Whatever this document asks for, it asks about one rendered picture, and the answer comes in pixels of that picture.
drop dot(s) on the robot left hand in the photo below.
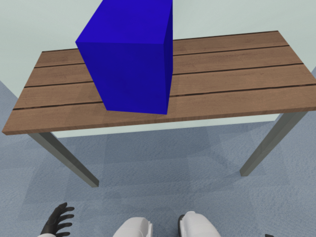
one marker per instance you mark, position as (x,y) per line
(52,225)

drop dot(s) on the table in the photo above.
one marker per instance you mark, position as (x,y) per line
(213,77)

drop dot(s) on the robot left thigh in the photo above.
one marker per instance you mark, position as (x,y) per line
(135,227)

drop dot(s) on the carton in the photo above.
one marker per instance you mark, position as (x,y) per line
(127,46)

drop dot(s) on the robot thigh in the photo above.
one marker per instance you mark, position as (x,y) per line
(135,227)
(196,225)

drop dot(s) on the robot right thigh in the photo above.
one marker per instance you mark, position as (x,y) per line
(196,225)

